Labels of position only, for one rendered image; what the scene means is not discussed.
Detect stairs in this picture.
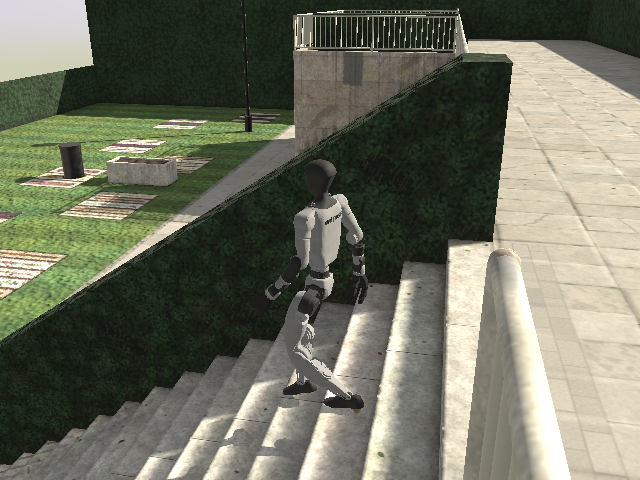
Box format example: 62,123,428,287
0,250,489,480

